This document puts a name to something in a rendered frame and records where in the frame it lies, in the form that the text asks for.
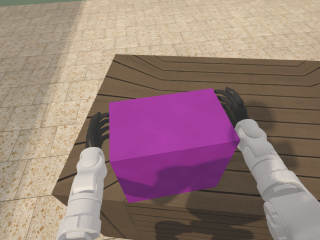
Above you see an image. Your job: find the pedestal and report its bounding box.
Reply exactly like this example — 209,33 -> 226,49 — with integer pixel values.
51,54 -> 320,240

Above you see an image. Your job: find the robot right hand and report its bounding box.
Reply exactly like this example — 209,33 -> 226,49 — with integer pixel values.
214,87 -> 249,129

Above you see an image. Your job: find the robot right forearm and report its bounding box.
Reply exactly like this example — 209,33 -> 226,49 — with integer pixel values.
235,119 -> 320,207

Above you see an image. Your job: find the robot left forearm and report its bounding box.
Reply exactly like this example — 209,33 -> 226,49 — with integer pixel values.
56,147 -> 108,240

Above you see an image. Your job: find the carton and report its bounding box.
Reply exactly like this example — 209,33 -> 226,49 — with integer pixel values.
109,88 -> 241,203

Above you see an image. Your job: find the robot right upper arm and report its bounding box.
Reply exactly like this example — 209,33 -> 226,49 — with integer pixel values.
263,191 -> 320,240

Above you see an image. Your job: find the robot left hand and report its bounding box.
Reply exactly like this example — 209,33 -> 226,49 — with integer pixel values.
85,112 -> 110,149

